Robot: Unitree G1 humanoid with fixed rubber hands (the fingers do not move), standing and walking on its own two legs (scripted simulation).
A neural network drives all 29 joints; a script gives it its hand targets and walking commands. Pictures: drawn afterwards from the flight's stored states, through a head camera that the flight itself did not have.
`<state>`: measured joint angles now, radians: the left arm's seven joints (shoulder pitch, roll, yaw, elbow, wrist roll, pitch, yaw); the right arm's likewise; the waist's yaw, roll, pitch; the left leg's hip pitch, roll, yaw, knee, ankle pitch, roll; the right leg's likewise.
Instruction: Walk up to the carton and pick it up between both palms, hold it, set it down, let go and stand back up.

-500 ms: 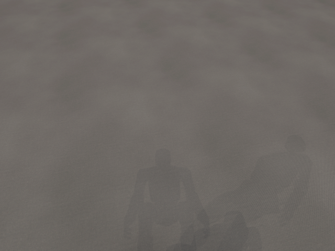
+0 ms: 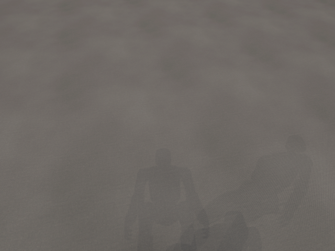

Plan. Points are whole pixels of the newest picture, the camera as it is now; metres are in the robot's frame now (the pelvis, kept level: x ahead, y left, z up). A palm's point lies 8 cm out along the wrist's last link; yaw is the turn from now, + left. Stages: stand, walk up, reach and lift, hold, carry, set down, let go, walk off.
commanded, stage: stand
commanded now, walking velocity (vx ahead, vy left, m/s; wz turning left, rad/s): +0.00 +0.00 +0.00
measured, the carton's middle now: out of the picture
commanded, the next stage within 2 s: walk up in 0.50 s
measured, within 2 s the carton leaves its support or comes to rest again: neither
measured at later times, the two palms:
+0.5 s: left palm out of the picture -0.02 +0.22 -0.15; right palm out of the picture -0.03 -0.22 -0.14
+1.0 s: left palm out of the picture +0.00 +0.29 -0.16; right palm out of the picture +0.01 -0.24 -0.13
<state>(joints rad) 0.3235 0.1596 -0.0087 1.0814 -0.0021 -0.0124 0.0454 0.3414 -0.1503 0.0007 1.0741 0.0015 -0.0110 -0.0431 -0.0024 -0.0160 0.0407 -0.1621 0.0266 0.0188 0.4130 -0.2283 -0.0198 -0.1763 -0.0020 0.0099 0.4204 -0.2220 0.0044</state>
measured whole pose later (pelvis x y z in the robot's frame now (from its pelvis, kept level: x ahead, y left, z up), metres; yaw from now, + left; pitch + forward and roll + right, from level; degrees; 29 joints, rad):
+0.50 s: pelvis +0.00 +0.00 +0.00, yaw +0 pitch -1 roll +0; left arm 0.33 0.16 -0.01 1.09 0.00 -0.01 0.05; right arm 0.34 -0.15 0.00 1.08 0.00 -0.01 -0.04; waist 0.00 -0.01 0.04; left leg -0.17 0.03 0.02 0.41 -0.23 -0.02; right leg -0.18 0.00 0.01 0.42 -0.22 0.01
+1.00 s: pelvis -0.05 +0.03 -0.01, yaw +2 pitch +1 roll +0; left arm 0.14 0.25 0.06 1.01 0.03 0.03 0.06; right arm 0.19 -0.23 -0.05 0.98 -0.03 0.04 -0.05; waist 0.03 -0.06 0.09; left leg -0.43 -0.02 0.02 0.94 -0.50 -0.01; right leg -0.37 -0.07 -0.01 0.56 -0.21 -0.01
